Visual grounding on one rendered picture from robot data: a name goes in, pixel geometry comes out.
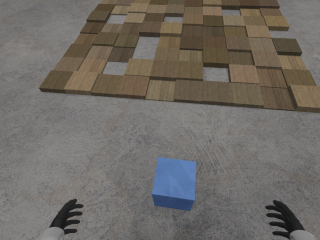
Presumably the right robot hand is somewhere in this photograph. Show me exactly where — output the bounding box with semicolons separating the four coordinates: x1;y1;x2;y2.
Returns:
265;200;305;239

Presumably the left robot hand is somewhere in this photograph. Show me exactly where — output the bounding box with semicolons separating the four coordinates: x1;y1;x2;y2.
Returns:
49;199;84;235

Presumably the carton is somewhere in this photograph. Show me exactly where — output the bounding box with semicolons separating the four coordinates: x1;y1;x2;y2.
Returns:
152;157;197;211

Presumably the left robot forearm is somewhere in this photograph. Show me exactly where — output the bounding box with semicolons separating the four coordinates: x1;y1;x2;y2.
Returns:
36;227;65;240

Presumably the right robot forearm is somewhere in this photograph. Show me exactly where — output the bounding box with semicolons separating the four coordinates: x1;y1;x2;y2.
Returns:
289;230;317;240

